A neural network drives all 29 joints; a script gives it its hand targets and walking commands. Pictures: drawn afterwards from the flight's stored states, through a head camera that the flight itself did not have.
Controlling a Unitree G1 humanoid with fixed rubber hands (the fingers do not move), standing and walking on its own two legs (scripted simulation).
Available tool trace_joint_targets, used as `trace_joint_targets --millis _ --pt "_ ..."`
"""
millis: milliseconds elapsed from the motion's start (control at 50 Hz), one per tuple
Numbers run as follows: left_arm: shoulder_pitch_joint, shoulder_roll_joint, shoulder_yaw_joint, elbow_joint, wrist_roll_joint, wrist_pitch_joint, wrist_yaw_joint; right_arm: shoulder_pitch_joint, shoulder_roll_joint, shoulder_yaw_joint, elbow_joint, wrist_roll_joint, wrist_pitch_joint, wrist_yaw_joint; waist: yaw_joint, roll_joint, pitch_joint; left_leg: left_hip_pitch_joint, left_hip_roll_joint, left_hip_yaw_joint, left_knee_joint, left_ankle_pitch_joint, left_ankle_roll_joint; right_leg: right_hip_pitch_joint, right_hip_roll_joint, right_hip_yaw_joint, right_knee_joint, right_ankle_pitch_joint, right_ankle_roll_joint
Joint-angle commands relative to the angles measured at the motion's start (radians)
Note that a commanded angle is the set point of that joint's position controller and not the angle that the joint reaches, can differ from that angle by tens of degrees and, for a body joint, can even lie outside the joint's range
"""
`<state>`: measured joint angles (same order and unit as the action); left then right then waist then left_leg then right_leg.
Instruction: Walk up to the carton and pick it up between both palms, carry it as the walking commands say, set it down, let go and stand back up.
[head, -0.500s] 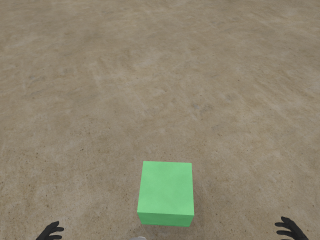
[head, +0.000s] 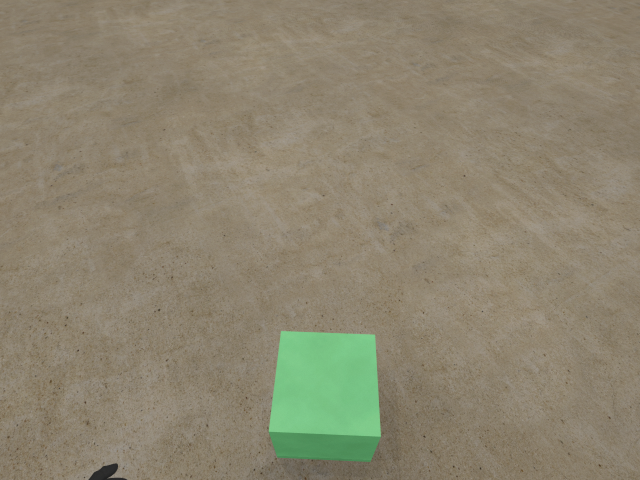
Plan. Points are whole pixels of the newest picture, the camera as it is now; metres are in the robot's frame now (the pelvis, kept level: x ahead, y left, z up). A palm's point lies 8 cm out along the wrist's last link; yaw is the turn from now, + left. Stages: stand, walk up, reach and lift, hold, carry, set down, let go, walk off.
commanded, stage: walk up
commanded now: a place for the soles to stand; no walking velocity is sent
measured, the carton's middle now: (325, 396) +0.46 +0.01 -0.64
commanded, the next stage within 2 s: reach and lift in 1.88 s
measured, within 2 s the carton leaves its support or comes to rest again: neither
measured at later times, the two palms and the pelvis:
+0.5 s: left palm out of the picture +0.11 +0.35 -0.10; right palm out of the picture +0.15 -0.30 -0.10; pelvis +0.05 +0.02 -0.01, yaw +0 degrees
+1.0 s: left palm (84, 440) +0.20 +0.34 -0.09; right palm (553, 456) +0.19 -0.28 -0.09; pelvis +0.08 +0.03 +0.00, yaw -3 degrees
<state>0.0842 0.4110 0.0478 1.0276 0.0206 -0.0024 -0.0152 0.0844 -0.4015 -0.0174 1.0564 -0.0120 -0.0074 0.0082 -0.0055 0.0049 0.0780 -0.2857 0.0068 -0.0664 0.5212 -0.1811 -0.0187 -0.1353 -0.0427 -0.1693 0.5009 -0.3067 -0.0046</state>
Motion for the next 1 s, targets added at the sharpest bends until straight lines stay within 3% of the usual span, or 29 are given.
trace_joint_targets --millis 0,20,100,120,160,180,200,220,240,280,300,320,360,400,440,460,480,520,560,580,620,660,680,700,760,820,900,960,980 --pt "-0.091 0.201 0.038 -0.063 0.001 -0.019 0.009 -0.037 -0.200 -0.035 -0.038 0.001 -0.013 -0.012 0.005 0.000 -0.076 -0.001 0.055 -0.041 -0.046 0.126 0.060 0.011 -0.145 0.168 -0.174 -0.031 -0.052" --pt "-0.061 0.208 0.047 -0.066 -0.004 -0.014 0.006 -0.033 -0.201 -0.038 -0.054 0.001 -0.011 -0.010 0.009 -0.057 -0.070 0.014 0.058 -0.048 -0.040 0.158 0.053 -0.014 -0.125 0.143 -0.158 -0.049 -0.053" --pt "-0.063 0.223 0.044 -0.072 -0.010 -0.003 0.014 -0.042 -0.216 -0.042 -0.056 0.002 -0.010 -0.013 0.008 0.008 -0.041 -0.013 0.041 -0.022 -0.029 0.145 0.058 0.004 -0.139 0.142 -0.128 -0.003 -0.058" --pt "-0.002 0.241 0.051 -0.093 0.005 -0.020 0.012 0.027 -0.231 -0.054 -0.064 -0.010 -0.001 0.002 0.018 0.056 -0.105 -0.060 0.018 -0.037 -0.016 -0.136 0.067 0.072 -0.162 0.179 -0.148 -0.243 -0.090" --pt "0.060 0.296 0.076 -0.084 0.016 -0.035 0.017 -0.100 -0.174 -0.056 -0.111 -0.017 0.003 0.027 0.052 -0.075 0.032 -0.258 0.000 0.044 0.140 -0.211 0.058 0.050 -0.271 0.331 -0.277 -0.425 -0.154" --pt "0.009 0.298 0.080 -0.116 0.017 -0.045 0.017 -0.057 -0.159 -0.053 -0.122 -0.025 0.004 0.029 0.031 -0.158 0.073 -0.257 0.031 0.026 0.222 -0.214 0.040 0.008 -0.342 0.348 -0.275 -0.344 -0.186" --pt "0.003 0.285 0.072 -0.134 0.017 -0.050 0.016 -0.025 -0.183 -0.058 -0.120 -0.024 -0.006 0.034 0.026 -0.133 0.037 -0.213 0.069 0.034 0.167 -0.253 0.042 0.014 -0.369 0.327 -0.252 -0.197 -0.208" --pt "-0.002 0.267 0.059 -0.129 0.016 -0.057 0.019 -0.034 -0.168 -0.059 -0.123 -0.031 -0.008 0.038 0.016 -0.036 0.029 -0.140 0.073 0.056 0.095 -0.210 0.039 0.000 -0.327 0.294 -0.197 -0.050 -0.182" --pt "-0.029 0.245 0.051 -0.140 0.016 -0.059 0.014 0.019 -0.191 -0.067 -0.104 -0.035 -0.018 0.035 -0.021 -0.056 0.001 -0.038 0.046 0.050 -0.030 -0.112 0.053 -0.047 -0.272 0.184 -0.120 0.111 -0.133" --pt "-0.003 0.181 0.035 -0.150 -0.002 -0.047 0.012 0.085 -0.272 -0.080 -0.119 -0.029 -0.033 0.026 -0.033 0.136 -0.101 0.197 0.154 -0.222 -0.131 0.100 0.132 -0.161 -0.044 0.025 0.132 0.021 -0.016" --pt "0.016 0.177 0.021 -0.148 -0.008 -0.036 0.015 0.103 -0.298 -0.098 -0.110 -0.026 -0.033 0.018 -0.030 0.170 -0.093 0.214 0.232 -0.399 -0.197 0.015 0.213 -0.219 0.011 0.084 0.196 -0.195 -0.008" --pt "0.059 0.199 0.033 -0.145 -0.018 -0.031 0.021 0.106 -0.305 -0.106 -0.122 -0.018 -0.026 0.015 -0.037 0.126 -0.104 0.283 0.287 -0.402 -0.199 0.013 0.276 -0.259 0.044 0.143 0.280 -0.300 -0.012" --pt "0.070 0.185 0.022 -0.146 -0.021 -0.037 0.031 0.097 -0.264 -0.092 -0.142 -0.024 -0.028 0.000 -0.029 0.115 -0.074 0.243 0.305 -0.331 -0.187 0.095 0.278 -0.307 0.010 0.204 0.321 -0.299 -0.032" --pt "0.162 0.194 0.025 -0.118 -0.029 -0.056 0.031 0.025 -0.251 -0.088 -0.180 -0.032 -0.015 0.002 0.006 0.222 -0.087 0.185 0.229 -0.136 -0.136 0.172 0.239 -0.204 -0.026 0.152 0.172 -0.180 -0.032" --pt "0.257 0.170 0.037 -0.078 -0.002 -0.069 0.038 -0.038 -0.226 -0.077 -0.197 -0.019 0.008 0.008 0.068 0.108 -0.106 -0.043 0.180 -0.049 -0.025 0.007 0.156 0.099 0.037 0.111 -0.123 0.069 -0.025" --pt "0.237 0.243 0.049 -0.084 0.015 -0.075 0.045 -0.049 -0.136 -0.047 -0.218 -0.009 0.013 0.010 0.052 -0.124 -0.036 -0.149 0.063 0.035 0.130 -0.025 0.066 0.093 -0.121 0.348 -0.225 0.111 -0.067" --pt "0.160 0.298 0.065 -0.107 -0.004 -0.078 0.043 -0.053 -0.133 -0.047 -0.212 -0.006 0.018 0.001 0.037 -0.122 -0.020 -0.131 0.016 0.068 0.156 -0.248 0.015 0.004 -0.296 0.545 -0.247 0.234 -0.181" --pt "0.138 0.294 0.044 -0.135 -0.011 -0.074 0.041 -0.040 -0.175 -0.061 -0.172 -0.004 0.007 0.000 0.012 -0.076 -0.049 -0.036 0.017 0.038 0.143 -0.264 0.029 -0.015 -0.286 0.460 -0.130 0.431 -0.229" --pt "0.037 0.223 0.021 -0.145 -0.002 -0.060 0.038 0.009 -0.178 -0.057 -0.143 -0.012 -0.017 0.001 -0.028 -0.134 -0.066 0.156 0.055 0.017 -0.051 0.094 0.062 -0.105 -0.156 0.292 -0.028 0.475 -0.098" --pt "0.039 0.211 0.021 -0.159 -0.015 -0.059 0.035 -0.002 -0.220 -0.065 -0.152 -0.023 -0.024 0.003 -0.014 -0.018 -0.085 0.186 0.106 -0.029 -0.047 0.241 0.084 -0.111 -0.077 0.223 0.005 0.372 -0.041" --pt "0.064 0.188 0.015 -0.134 -0.023 -0.052 0.039 -0.011 -0.227 -0.063 -0.130 -0.011 -0.028 0.000 0.001 0.025 -0.138 0.280 0.208 -0.137 -0.068 0.398 0.171 -0.105 -0.023 0.193 0.060 0.261 -0.006" --pt "0.041 0.178 0.006 -0.113 -0.014 -0.049 0.035 -0.053 -0.211 -0.061 -0.148 0.000 -0.016 -0.007 0.004 0.054 -0.121 0.211 0.184 -0.083 -0.090 0.277 0.139 -0.061 -0.030 0.176 -0.006 0.215 -0.013" --pt "0.075 0.198 0.008 -0.083 -0.013 -0.050 0.040 -0.066 -0.214 -0.051 -0.119 -0.002 -0.012 -0.011 0.041 -0.025 -0.081 0.157 0.148 -0.028 -0.043 0.321 0.113 0.002 -0.048 0.208 -0.028 0.356 -0.020" --pt "0.081 0.212 0.008 -0.079 -0.012 -0.056 0.042 -0.061 -0.189 -0.048 -0.125 0.013 -0.011 -0.006 0.014 -0.028 -0.130 0.171 0.111 0.005 -0.030 0.338 0.078 0.038 -0.068 0.222 -0.035 0.453 -0.041" --pt "0.098 0.237 0.014 -0.057 -0.016 -0.060 0.048 -0.087 -0.176 -0.051 -0.104 0.009 -0.009 -0.008 0.023 0.055 -0.146 0.186 0.103 0.052 -0.028 0.395 0.060 0.083 -0.114 0.241 -0.010 0.658 -0.060" --pt "0.051 0.227 0.013 -0.065 -0.013 -0.044 0.053 -0.101 -0.171 -0.066 -0.100 0.010 -0.005 -0.004 0.011 -0.068 -0.161 0.201 0.114 0.021 -0.042 0.347 0.087 0.075 -0.096 0.222 -0.047 0.541 -0.039" --pt "-0.007 0.176 -0.001 -0.066 -0.007 -0.048 0.045 -0.118 -0.145 -0.053 -0.095 -0.002 -0.007 -0.001 0.003 0.065 -0.131 0.224 0.121 0.022 -0.116 0.241 0.085 0.000 -0.071 0.231 -0.073 0.371 -0.028" --pt "0.000 0.216 0.002 -0.033 -0.011 -0.049 0.044 -0.141 -0.171 -0.045 -0.081 0.001 -0.005 -0.001 0.009 0.012 -0.083 0.218 0.123 0.037 -0.125 0.244 0.068 0.017 -0.073 0.233 -0.125 0.430 -0.023" --pt "-0.022 0.214 0.007 -0.034 -0.005 -0.050 0.045 -0.129 -0.139 -0.050 -0.075 0.005 -0.006 0.000 -0.001 -0.072 -0.106 0.215 0.118 0.021 -0.148 0.193 0.074 0.035 -0.064 0.236 -0.113 0.369 -0.017"
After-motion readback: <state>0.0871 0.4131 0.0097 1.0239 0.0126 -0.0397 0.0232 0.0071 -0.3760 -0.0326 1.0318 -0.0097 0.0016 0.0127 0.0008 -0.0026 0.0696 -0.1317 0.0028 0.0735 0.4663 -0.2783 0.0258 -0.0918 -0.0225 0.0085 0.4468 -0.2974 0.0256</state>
